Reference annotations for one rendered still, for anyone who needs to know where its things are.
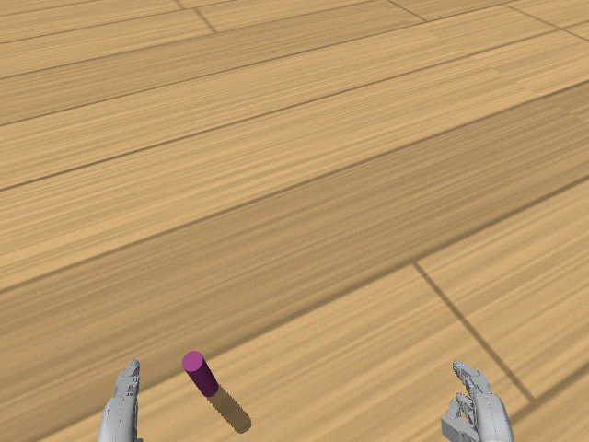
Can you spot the can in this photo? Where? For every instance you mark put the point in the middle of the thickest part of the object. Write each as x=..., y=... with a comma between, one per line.
x=196, y=367

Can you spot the right robot hand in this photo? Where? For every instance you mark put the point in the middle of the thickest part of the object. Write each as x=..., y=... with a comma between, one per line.
x=487, y=418

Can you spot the left robot hand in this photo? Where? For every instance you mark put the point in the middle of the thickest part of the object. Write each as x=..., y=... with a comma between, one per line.
x=119, y=419

